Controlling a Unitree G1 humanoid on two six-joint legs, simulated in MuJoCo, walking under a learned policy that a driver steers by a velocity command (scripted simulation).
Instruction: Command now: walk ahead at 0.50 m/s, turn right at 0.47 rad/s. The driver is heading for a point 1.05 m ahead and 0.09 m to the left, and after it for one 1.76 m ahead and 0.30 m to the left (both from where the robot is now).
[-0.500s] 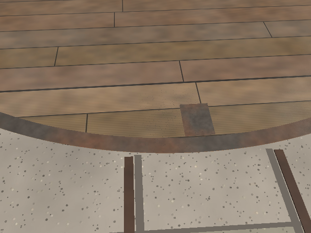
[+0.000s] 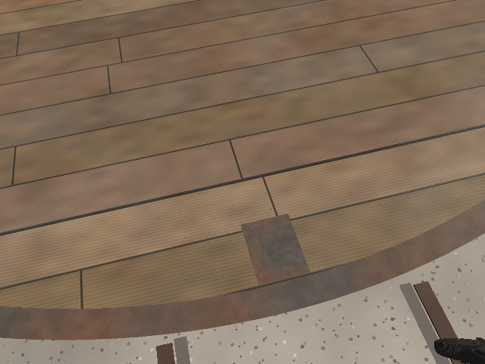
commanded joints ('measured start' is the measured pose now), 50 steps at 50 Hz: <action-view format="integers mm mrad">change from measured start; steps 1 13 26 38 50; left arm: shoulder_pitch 13 -82 -329 -46 -18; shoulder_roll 169 141 34 132 157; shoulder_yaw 47 15 -16 20 25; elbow -37 -54 -102 -17 85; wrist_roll -6 -4 1 10 5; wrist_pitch -15 -27 -45 -42 -55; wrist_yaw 10 4 -28 -29 -11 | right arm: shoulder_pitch -89 230 321 235 -2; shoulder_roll -58 -97 -147 -131 -26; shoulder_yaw -9 -40 -42 -22 0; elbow -73 11 98 56 -3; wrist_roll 13 12 34 42 18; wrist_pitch -19 -9 6 -13 12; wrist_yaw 13 17 -3 -3 9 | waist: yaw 11 -130 -155 2 -10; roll -116 23 35 -108 -83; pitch -32 -57 2 -136 9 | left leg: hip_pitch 168 684 550 -87 50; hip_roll -54 211 112 6 19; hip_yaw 45 -392 -18 26 80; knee -121 -443 -539 519 -47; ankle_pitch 140 -388 30 -380 102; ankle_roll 4 302 266 104 45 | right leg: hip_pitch -95 -621 -419 248 5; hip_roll -218 -144 -172 -401 -285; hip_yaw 154 0 -109 313 -40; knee -100 891 239 -82 -235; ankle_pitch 137 -173 283 -8 256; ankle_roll -133 58 99 -155 -124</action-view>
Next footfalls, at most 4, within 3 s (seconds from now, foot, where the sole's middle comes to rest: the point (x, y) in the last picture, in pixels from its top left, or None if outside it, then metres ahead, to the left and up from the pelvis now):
0.16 left None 0.28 0.15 -0.78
0.66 right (325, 339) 0.53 -0.12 -0.78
1.20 left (254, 236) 0.85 0.09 -0.78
1.68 right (328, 177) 1.10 -0.16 -0.78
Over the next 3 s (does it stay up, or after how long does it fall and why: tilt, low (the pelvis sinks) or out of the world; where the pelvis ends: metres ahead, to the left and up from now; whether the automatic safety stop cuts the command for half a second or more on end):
stays up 1.00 -0.02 -0.01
